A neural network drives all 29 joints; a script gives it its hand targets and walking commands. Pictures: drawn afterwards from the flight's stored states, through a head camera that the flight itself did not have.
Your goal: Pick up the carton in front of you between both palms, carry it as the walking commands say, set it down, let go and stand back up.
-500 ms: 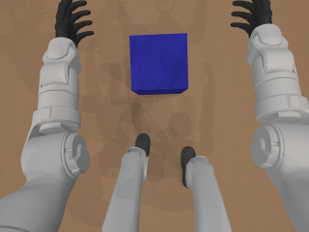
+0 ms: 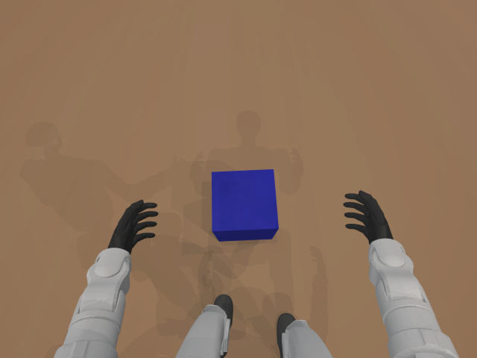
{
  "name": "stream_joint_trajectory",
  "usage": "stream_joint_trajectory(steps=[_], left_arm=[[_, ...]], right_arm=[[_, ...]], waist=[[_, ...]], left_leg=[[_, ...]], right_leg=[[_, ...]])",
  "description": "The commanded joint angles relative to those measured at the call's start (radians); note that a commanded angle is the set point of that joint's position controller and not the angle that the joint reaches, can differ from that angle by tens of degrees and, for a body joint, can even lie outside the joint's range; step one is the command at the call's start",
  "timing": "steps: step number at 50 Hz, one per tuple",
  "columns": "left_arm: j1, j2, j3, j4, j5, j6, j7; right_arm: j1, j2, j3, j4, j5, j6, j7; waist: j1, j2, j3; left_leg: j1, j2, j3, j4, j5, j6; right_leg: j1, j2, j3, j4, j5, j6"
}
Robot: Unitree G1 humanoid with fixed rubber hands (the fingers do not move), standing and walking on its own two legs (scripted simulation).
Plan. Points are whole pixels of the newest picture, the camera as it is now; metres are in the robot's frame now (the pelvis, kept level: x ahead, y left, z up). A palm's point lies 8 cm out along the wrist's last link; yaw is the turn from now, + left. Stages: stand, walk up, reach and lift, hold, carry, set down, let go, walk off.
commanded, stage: let go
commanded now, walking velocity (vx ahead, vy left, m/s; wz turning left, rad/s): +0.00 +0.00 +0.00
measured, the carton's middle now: (244, 208) +0.48 +0.05 -0.61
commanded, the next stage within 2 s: stand in 0.82 s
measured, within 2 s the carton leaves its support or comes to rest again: neither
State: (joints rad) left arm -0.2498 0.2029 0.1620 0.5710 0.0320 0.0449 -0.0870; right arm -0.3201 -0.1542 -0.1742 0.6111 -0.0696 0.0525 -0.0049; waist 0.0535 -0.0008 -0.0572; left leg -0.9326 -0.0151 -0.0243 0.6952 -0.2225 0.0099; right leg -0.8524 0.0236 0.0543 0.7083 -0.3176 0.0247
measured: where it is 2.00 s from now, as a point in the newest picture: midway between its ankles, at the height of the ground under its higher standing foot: (254, 347)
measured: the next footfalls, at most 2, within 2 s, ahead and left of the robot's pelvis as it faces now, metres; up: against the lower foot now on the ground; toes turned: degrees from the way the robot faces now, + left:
none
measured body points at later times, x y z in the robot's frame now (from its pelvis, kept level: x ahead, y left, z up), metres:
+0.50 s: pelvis +0.04 -0.03 +0.04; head +0.06 -0.02 +0.49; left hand +0.20 +0.21 -0.04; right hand +0.21 -0.26 -0.04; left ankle +0.04 +0.11 -0.70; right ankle -0.01 -0.14 -0.70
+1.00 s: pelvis +0.04 -0.01 +0.03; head +0.05 +0.00 +0.48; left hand +0.19 +0.27 -0.06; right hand +0.19 -0.29 -0.05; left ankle +0.04 +0.11 -0.70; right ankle -0.01 -0.14 -0.70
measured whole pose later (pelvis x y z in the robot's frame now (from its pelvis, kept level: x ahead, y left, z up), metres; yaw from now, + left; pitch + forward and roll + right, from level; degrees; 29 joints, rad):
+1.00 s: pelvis +0.04 -0.01 +0.03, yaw +0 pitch +0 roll +0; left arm 0.22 0.32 0.06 0.58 0.04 0.06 0.01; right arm 0.19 -0.29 -0.04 0.68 -0.05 0.03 -0.01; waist 0.01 -0.04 0.01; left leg -0.25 -0.02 -0.02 0.54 -0.29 0.00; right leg -0.15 0.01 0.06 0.51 -0.36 0.01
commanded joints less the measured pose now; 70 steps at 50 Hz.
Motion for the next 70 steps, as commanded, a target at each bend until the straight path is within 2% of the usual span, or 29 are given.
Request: stream_joint_trajectory(steps=[1, 9, 15, 21, 25, 30, 35, 36, 37, 38, 41, 42, 44, 46, 49, 52, 55, 70], left_arm=[[0.074, 0.086, -0.01, -0.124, -0.017, -0.042, 0.011], [0.342, 0.082, -0.07, -0.207, -0.036, -0.062, 0.02], [0.426, 0.1, -0.091, -0.239, -0.042, -0.041, 0.017], [0.439, 0.118, -0.084, -0.241, -0.031, 0.017, 0.011], [0.447, 0.118, -0.079, -0.238, -0.018, 0.052, 0.011], [0.455, 0.113, -0.078, -0.241, -0.006, 0.075, 0.015], [0.45, 0.11, -0.083, -0.249, -0.008, 0.077, 0.018], [0.423, 0.15, -0.068, -0.303, 0.018, 0.128, 0.044], [0.446, 0.136, -0.088, -0.283, 0.009, 0.141, 0.053], [0.45, 0.133, -0.094, -0.284, 0.003, 0.146, 0.059], [0.447, 0.125, -0.105, -0.282, -0.014, 0.156, 0.067], [0.414, 0.238, -0.073, -0.164, -0.006, 0.089, 0.102], [0.433, 0.22, -0.076, -0.129, 0.006, 0.035, 0.107], [0.427, 0.218, -0.077, -0.1, 0.013, 0.006, 0.102], [0.432, 0.225, -0.078, -0.054, 0.011, -0.016, 0.094], [0.435, 0.245, -0.078, -0.018, 0.009, -0.028, 0.096], [0.436, 0.259, -0.08, 0.012, 0.006, -0.033, 0.101], [0.43, 0.283, -0.099, 0.13, 0.001, -0.046, 0.114]], right_arm=[[0.058, -0.098, 0.002, -0.111, 0.014, -0.043, 0.009], [0.312, -0.113, 0.056, -0.177, 0.048, -0.074, 0.031], [0.451, -0.118, 0.09, -0.221, 0.053, -0.058, 0.043], [0.485, -0.126, 0.109, -0.261, 0.059, -0.002, 0.061], [0.486, -0.13, 0.117, -0.277, 0.066, 0.031, 0.07], [0.494, -0.134, 0.111, -0.283, 0.062, 0.055, 0.075], [0.503, -0.139, 0.102, -0.282, 0.052, 0.061, 0.073], [0.556, -0.143, 0.1, -0.217, 0.065, 0.032, 0.053], [0.543, -0.142, 0.103, -0.232, 0.066, 0.026, 0.043], [0.533, -0.142, 0.107, -0.239, 0.069, 0.024, 0.039], [0.508, -0.145, 0.115, -0.25, 0.071, 0.021, 0.036], [0.488, -0.266, 0.08, -0.088, 0.023, 0.004, 0.002], [0.502, -0.267, 0.086, -0.063, 0.018, -0.018, -0.008], [0.475, -0.266, 0.091, -0.036, 0.019, -0.037, -0.01], [0.445, -0.274, 0.095, 0.0, 0.018, -0.051, -0.007], [0.448, -0.286, 0.095, 0.029, 0.022, -0.057, -0.01], [0.454, -0.303, 0.093, 0.057, 0.027, -0.059, -0.015], [0.431, -0.339, 0.104, 0.163, 0.037, -0.067, -0.021]], waist=[[-0.006, 0.034, -0.502], [-0.014, 0.009, -0.252], [-0.046, -0.046, -0.082], [-0.053, -0.059, 0.072], [-0.042, -0.035, 0.113], [-0.037, -0.007, 0.106], [-0.049, -0.015, 0.083], [-0.052, 0.019, 0.038], [-0.058, -0.014, 0.042], [-0.053, -0.017, 0.041], [-0.046, -0.023, 0.045], [-0.038, -0.123, 0.078], [-0.051, -0.081, 0.072], [-0.054, -0.025, 0.076], [-0.047, 0.019, 0.036], [-0.051, 0.018, -0.002], [-0.057, 0.025, -0.021], [-0.056, 0.001, 0.001]], left_leg=[[0.709, 0.004, -0.032, -0.048, 0.397, -0.031], [0.794, -0.018, 0.004, -0.193, 0.312, -0.035], [0.873, -0.036, 0.021, -0.261, 0.241, -0.031], [0.954, -0.054, 0.034, -0.278, 0.169, -0.031], [0.983, -0.055, 0.038, -0.274, 0.168, -0.03], [0.983, -0.047, 0.037, -0.277, 0.206, -0.027], [0.996, -0.043, 0.029, -0.277, 0.259, -0.025], [0.967, -0.067, 0.035, -0.244, 0.256, -0.036], [0.957, -0.066, 0.028, -0.239, 0.257, -0.032], [0.949, -0.066, 0.026, -0.236, 0.258, -0.032], [0.926, -0.061, 0.019, -0.234, 0.266, -0.032], [0.771, 0.046, -0.005, -0.205, 0.199, -0.034], [0.735, 0.047, -0.028, -0.226, 0.061, -0.021], [0.712, 0.056, -0.05, -0.249, -0.017, -0.014], [0.717, 0.075, -0.071, -0.256, 0.065, 0.0], [0.757, 0.08, -0.062, -0.228, 0.197, 0.003], [0.787, 0.086, -0.061, -0.217, 0.263, 0.004], [0.81, 0.098, -0.069, -0.238, 0.314, 0.012]], right_leg=[[0.132, 0.039, -0.052, -0.122, 0.171, -0.005], [0.448, 0.016, -0.041, -0.253, 0.211, -0.003], [0.565, 0.002, -0.03, -0.343, 0.24, 0.005], [0.549, -0.019, -0.021, -0.398, 0.164, -0.007], [0.553, -0.021, -0.019, -0.4, 0.162, -0.013], [0.613, -0.003, -0.029, -0.373, 0.229, -0.006], [0.64, 0.008, -0.038, -0.355, 0.287, -0.002], [0.686, 0.003, -0.034, -0.319, 0.366, -0.006], [0.674, 0.006, -0.032, -0.309, 0.394, -0.001], [0.67, 0.005, -0.03, -0.305, 0.394, -0.001], [0.655, 0.007, -0.034, -0.301, 0.374, -0.005], [0.593, -0.049, -0.015, -0.301, 0.191, 0.015], [0.588, -0.06, 0.037, -0.318, 0.023, -0.006], [0.584, -0.062, 0.047, -0.31, -0.011, -0.018], [0.628, -0.058, 0.035, -0.278, 0.103, -0.017], [0.652, -0.066, 0.04, -0.271, 0.21, -0.014], [0.664, -0.069, 0.042, -0.264, 0.267, -0.014], [0.694, -0.084, 0.055, -0.288, 0.318, -0.021]])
